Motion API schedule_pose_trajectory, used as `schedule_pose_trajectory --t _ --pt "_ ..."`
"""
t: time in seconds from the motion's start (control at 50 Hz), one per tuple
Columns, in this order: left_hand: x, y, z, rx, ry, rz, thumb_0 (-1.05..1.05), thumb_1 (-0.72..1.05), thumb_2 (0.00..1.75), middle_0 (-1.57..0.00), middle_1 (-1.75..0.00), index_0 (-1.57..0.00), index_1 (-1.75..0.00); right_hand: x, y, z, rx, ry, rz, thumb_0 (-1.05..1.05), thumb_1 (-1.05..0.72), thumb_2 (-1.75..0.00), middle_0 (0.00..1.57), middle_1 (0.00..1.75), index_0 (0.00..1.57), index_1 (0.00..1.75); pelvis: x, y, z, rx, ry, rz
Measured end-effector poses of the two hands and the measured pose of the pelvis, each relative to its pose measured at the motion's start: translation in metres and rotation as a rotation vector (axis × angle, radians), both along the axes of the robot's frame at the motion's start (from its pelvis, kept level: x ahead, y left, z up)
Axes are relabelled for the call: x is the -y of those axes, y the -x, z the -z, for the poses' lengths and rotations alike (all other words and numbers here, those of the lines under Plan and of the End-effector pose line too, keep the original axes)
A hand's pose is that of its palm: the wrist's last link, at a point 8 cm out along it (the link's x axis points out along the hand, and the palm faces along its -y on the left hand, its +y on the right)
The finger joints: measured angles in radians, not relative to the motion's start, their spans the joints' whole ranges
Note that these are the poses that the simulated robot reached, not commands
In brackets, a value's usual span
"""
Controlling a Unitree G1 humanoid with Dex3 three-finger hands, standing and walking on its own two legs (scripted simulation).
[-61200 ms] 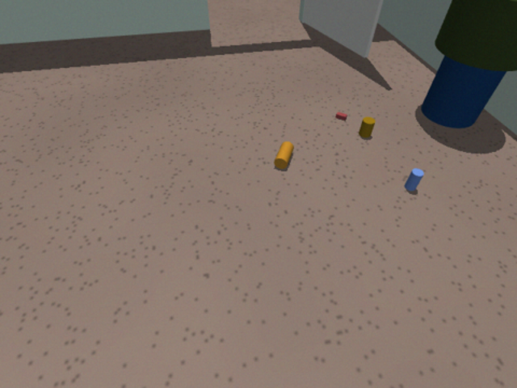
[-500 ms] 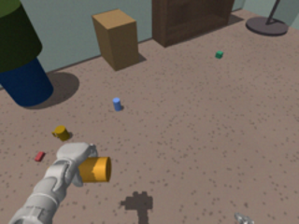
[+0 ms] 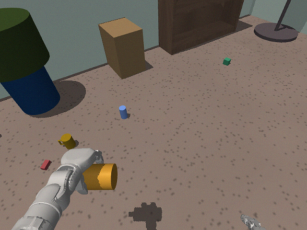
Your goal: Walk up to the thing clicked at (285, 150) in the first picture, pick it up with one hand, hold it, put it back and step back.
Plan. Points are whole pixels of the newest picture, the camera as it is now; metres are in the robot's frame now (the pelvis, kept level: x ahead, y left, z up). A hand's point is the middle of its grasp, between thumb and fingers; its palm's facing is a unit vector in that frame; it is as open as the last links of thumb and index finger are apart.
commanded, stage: hold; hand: left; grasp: from above
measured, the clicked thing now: (83, 176) +0.31 +0.24 -0.07
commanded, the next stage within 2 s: crouch in 0.96 s
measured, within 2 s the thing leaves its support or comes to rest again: neither
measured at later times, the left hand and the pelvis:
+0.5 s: hand (84, 177) +0.28 +0.21 -0.02, palm faces -0.45 -0.04 -0.89, open 10.2 cm; pelvis -0.01 -0.01 +0.01, yaw +0 degrees
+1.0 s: hand (82, 173) +0.30 +0.22 -0.02, palm faces -0.46 -0.04 -0.89, open 10.2 cm; pelvis +0.00 +0.00 +0.01, yaw +0 degrees
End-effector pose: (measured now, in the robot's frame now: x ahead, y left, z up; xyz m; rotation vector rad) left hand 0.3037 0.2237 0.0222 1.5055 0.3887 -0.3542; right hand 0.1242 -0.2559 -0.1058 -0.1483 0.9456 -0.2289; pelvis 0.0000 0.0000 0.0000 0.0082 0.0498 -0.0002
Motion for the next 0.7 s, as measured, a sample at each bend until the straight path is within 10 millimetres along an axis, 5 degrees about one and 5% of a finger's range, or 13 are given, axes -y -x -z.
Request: schedule_pose_trajectory --t 0.7 --pt "0.006 0.016 -0.012 0.0 0.013 0.013 0.0 0.03 0.36 -0.69 -0.49 -0.71 -0.47 -0.003 -0.016 -0.011 0.048 -0.007 -0.026 0.01 -0.91 -0.89 0.2 0.3 0.2 0.3 0.005 0.006 -0.007 0.043 -0.006 0.002"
